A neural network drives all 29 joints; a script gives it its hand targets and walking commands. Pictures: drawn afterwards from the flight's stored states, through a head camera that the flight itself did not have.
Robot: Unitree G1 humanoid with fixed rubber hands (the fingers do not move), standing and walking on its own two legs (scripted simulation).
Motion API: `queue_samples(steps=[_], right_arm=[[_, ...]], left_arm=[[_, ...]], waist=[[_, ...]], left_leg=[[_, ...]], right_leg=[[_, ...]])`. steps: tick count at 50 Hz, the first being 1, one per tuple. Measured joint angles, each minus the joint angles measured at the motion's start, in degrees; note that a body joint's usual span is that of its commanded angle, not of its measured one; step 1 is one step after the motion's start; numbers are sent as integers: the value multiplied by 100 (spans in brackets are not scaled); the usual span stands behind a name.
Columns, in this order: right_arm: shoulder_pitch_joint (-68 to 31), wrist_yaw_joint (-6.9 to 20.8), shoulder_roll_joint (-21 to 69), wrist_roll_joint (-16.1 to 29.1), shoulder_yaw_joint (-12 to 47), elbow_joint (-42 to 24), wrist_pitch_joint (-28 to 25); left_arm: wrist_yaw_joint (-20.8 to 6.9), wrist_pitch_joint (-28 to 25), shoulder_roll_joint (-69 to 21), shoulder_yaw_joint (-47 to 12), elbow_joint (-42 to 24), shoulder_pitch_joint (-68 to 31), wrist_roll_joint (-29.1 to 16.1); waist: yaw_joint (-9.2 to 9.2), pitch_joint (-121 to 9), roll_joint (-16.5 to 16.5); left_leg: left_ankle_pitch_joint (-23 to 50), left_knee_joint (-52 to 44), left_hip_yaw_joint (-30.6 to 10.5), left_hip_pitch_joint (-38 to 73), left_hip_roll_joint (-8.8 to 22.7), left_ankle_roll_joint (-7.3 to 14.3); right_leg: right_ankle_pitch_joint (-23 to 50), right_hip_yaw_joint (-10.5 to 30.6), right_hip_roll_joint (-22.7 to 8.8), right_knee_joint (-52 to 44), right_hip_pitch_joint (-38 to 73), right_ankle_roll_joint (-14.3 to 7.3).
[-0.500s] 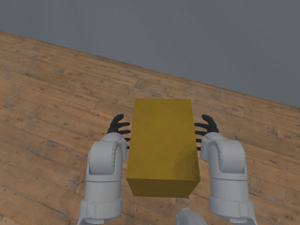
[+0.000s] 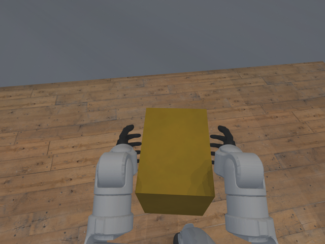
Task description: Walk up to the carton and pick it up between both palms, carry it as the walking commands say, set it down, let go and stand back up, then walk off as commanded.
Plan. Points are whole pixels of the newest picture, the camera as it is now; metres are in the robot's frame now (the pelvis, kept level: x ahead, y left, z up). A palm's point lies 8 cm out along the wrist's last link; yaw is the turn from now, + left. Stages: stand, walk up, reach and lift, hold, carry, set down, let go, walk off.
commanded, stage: carry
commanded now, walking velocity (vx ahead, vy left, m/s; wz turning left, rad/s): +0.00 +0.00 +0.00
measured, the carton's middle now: (174, 162) +0.34 -0.02 -0.02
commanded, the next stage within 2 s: none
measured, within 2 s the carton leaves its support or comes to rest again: neither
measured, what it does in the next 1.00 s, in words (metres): walks backwards: right foot, then left foot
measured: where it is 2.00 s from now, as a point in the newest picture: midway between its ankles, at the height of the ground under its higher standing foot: outside the picture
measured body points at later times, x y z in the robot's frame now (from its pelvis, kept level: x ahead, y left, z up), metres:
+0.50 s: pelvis -0.12 -0.04 +0.00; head -0.14 -0.03 +0.45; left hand +0.20 +0.06 +0.08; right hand +0.18 -0.18 +0.08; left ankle -0.08 +0.09 -0.73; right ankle -0.05 -0.17 -0.73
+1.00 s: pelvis -0.15 -0.03 +0.00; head -0.17 -0.03 +0.45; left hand +0.16 +0.08 +0.08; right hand +0.16 -0.16 +0.08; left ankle -0.08 +0.09 -0.73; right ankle -0.05 -0.17 -0.73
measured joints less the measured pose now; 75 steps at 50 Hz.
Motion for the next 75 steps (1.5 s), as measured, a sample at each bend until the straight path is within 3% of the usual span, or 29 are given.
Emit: queue_samples(steps=[2, 4, 7, 9, 10, 13, 16, 20, 22, 26, 33, 37, 51, 75], right_arm=[[45, 76, -17, -65, -86, 118, 134], [4, 198, 1, -174, -170, 193, 202], [-162, 440, 63, -413, -272, 276, 151], [-254, 613, 89, -584, -324, 354, 60], [-246, 690, 72, -654, -336, 424, -19], [-5, 711, 2, -660, -324, 491, 0], [144, 512, -66, -451, -250, 451, 120], [112, 136, -54, -201, -231, 333, 219], [30, 59, -16, -181, -261, 354, 175], [-39, 73, 11, -208, -206, 496, 144], [-99, 339, 35, -384, -229, 448, 103], [-34, 472, 8, -461, -230, 454, 87], [41, 294, -22, -369, -144, 390, 119], [35, 407, -20, -501, -114, 528, -103]], left_arm=[[71, 106, 23, -91, 181, 39, -86], [270, 188, 33, -146, 217, 44, -215], [554, 226, -11, -31, 130, -56, -390], [624, 200, -59, 92, 149, -181, -394], [603, 122, -74, 92, 247, -200, -360], [553, 87, -88, 21, 648, -231, -294], [480, 135, -77, -31, 807, -213, -264], [192, 79, -82, 25, 832, -221, -90], [80, -2, -80, 68, 814, -223, -8], [54, 22, -3, -16, 652, -29, -15], [402, 142, 1, -46, 374, -23, -261], [516, 186, -28, -36, 442, -95, -303], [366, 92, -32, -12, 570, -104, -227], [407, -100, -40, 42, 661, -122, -232]], waist=[[171, -113, 89], [375, -290, 141], [603, -573, 205], [706, -742, 167], [724, -781, 295], [616, -772, 317], [422, -731, 309], [204, -733, 369], [150, -651, 289], [229, -535, 125], [485, -548, 109], [541, -617, 176], [378, -652, 258], [395, -667, 247]], left_leg=[[224, -223, -52, 31, 169, -67], [406, -399, -66, -10, 298, -157], [528, -344, -81, -265, 463, -272], [499, -94, -67, -513, 501, -362], [495, 4, -119, -617, 598, -402], [-299, 186, -207, -673, 451, -452], [-663, 669, -156, -681, 269, -421], [-391, 188, -76, -269, 161, -427], [309, -161, -67, -181, 107, -309], [499, -267, -47, -183, 108, -192], [683, -340, -36, -349, 149, -176], [661, -318, -13, -419, 147, -155], [727, -241, 41, -527, 63, -68], [392, -166, 15, -315, -8, -53]], right_leg=[[-42, -146, -29, 1147, -11, -57], [-115, -322, -181, 1179, 362, -46], [-340, -495, -325, -165, 1310, 31], [72, -508, -414, -1501, 2018, 75], [215, -547, -320, -1609, 2002, -30], [310, -563, -364, -1403, 1839, -352], [424, -533, -471, -1377, 1736, -397], [613, -548, -465, -1359, 1500, -376], [692, -561, -491, -1332, 1423, -357], [915, -629, -532, -1599, 1501, -328], [1035, -752, -575, -1762, 1424, -313], [1009, -753, -600, -1751, 1375, -295], [1101, -675, -694, -1618, 1229, -253], [787, -694, -786, -1444, 1411, -185]])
